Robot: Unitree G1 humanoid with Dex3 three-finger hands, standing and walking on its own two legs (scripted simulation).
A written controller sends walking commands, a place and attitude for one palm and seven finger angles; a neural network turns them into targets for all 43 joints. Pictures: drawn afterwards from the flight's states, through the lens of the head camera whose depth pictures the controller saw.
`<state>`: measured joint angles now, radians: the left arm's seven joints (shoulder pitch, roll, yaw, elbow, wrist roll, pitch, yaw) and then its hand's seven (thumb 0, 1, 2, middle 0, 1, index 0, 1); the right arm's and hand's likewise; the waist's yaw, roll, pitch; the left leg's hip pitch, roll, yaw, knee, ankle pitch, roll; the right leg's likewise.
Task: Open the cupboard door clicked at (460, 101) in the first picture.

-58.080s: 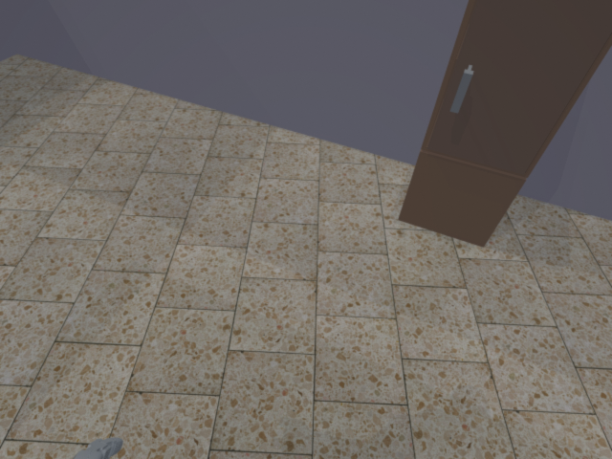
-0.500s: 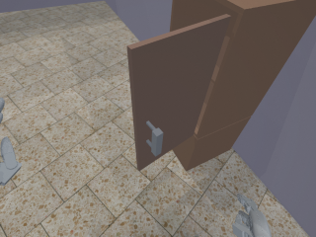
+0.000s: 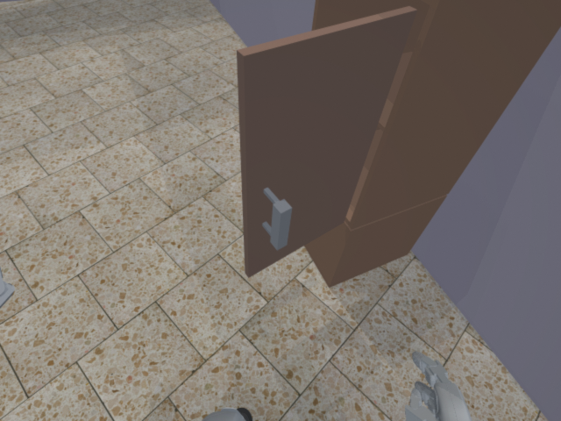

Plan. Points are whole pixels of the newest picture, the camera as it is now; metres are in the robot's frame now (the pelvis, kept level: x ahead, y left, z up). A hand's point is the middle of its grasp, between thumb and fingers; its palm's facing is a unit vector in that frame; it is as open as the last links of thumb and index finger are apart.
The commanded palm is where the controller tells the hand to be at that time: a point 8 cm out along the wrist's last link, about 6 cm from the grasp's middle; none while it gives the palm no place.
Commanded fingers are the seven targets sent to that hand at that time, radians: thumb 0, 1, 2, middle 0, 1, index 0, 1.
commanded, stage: step back with the hand held close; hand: left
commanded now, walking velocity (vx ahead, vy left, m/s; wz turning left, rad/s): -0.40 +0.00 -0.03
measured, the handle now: (273, 218) +0.50 +0.05 -0.07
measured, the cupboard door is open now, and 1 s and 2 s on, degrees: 100 100 100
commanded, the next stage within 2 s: stop stepping back and stand still in 0.28 s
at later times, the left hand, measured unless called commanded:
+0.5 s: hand out of the picture +0.07 +0.21 +0.16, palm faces +0.28 -0.81 -0.52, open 7.4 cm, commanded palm +0.01 +0.25 +0.19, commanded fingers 0.00 0.90 0.90 -0.20 -0.30 -0.20 -0.30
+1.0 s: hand out of the picture -0.01 +0.21 +0.17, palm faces +0.44 -0.76 -0.48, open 7.4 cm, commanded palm -0.07 +0.25 +0.19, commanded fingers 0.00 0.90 0.90 -0.20 -0.30 -0.20 -0.30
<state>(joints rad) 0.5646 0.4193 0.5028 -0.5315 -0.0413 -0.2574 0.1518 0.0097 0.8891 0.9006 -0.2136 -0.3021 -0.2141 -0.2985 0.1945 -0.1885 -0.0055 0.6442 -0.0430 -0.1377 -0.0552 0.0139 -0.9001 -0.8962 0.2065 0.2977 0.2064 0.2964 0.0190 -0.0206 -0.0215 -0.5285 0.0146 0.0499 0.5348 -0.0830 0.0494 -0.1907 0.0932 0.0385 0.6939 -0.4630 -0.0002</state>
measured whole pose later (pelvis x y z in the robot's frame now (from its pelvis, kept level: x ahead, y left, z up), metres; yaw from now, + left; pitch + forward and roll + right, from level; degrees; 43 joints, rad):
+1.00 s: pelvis -0.21 -0.05 +0.00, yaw +0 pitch -1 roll +0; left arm 0.55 0.39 0.41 -0.44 0.00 -0.20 0.15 0.01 0.89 0.90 -0.21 -0.30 -0.21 -0.30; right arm 0.29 -0.19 0.02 0.68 -0.01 -0.13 -0.08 0.01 -0.90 -0.90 0.21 0.30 0.21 0.30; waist -0.03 0.01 -0.03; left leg -0.30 0.03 0.02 0.67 -0.38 0.01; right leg -0.30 0.02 -0.05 0.59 -0.27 -0.05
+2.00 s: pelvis -0.21 -0.03 +0.02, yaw +1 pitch -2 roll +0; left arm 0.29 0.14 0.01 1.14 0.01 0.01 0.03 0.00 0.91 0.90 -0.20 -0.30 -0.20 -0.30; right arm 0.32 -0.12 0.00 1.15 -0.02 0.01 -0.03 0.00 -0.91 -0.90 0.20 0.30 0.20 0.30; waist -0.01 0.02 0.05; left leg -0.20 -0.01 0.04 0.41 -0.18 0.02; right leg -0.20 -0.01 -0.04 0.43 -0.19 -0.01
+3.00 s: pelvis -0.18 -0.04 +0.02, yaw +1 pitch -1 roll +0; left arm 0.19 0.20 0.02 1.13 0.01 -0.01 0.02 0.00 0.91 0.90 -0.20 -0.30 -0.20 -0.30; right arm 0.21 -0.20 -0.01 1.14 -0.02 -0.01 -0.02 0.00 -0.91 -0.90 0.20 0.30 0.20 0.30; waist -0.01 0.01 0.06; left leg -0.15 0.00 0.04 0.37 -0.20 0.01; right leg -0.16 0.00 -0.05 0.38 -0.21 -0.02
